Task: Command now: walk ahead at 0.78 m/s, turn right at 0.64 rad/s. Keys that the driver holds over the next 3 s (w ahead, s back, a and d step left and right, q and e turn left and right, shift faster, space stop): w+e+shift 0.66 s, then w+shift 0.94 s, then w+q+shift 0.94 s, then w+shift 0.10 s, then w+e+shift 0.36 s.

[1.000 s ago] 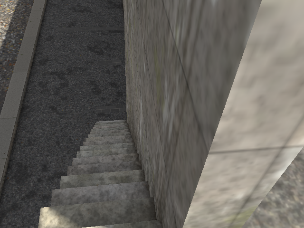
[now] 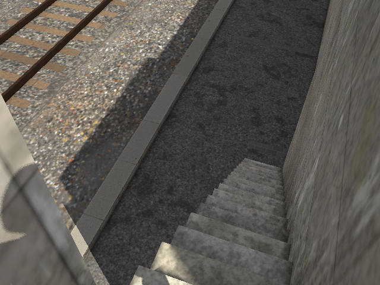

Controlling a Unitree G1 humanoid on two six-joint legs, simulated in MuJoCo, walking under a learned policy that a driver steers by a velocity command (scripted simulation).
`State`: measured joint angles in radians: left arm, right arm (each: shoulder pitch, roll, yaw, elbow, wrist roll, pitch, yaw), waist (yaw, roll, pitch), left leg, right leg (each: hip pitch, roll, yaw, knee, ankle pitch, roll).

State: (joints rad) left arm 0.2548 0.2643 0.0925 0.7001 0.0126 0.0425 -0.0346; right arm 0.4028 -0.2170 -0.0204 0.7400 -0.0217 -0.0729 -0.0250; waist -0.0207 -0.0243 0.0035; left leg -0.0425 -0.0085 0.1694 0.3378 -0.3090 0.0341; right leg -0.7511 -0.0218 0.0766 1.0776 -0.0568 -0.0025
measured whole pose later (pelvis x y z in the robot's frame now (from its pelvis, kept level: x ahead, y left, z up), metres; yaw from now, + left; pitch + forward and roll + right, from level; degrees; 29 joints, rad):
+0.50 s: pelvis +0.25 -0.04 -0.04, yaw -27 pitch +0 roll +0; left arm 0.46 0.25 0.06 0.84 -0.03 -0.07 0.11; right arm 0.34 -0.31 -0.02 0.72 -0.09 0.11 0.07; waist 0.03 0.04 0.08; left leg -0.72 0.05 -0.16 0.78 0.33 0.00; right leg -0.22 0.18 0.22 0.78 -0.53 -0.09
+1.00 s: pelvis +0.61 -0.01 -0.29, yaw -44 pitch -1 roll +4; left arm -0.02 0.21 0.03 0.83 0.01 -0.01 0.07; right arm 0.46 -0.20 0.02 0.91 -0.06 0.02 0.03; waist -0.20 -0.02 0.05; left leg -0.14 -0.22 0.12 0.86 -0.72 0.17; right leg -0.56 -0.03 -0.05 0.75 0.32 -0.05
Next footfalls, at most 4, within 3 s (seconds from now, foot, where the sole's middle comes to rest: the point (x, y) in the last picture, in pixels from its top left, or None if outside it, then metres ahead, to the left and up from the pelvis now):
0.18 right None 0.18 -0.10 -0.78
0.72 left None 0.55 0.08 -0.99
1.10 right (219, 282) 0.68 -0.13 -1.21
1.40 left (190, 231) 1.06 -0.01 -1.42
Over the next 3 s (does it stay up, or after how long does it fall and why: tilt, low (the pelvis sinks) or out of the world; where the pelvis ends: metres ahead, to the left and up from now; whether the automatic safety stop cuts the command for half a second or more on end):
stays up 1.77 -0.57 -1.60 its command is cut before an obstacle after 0.5 s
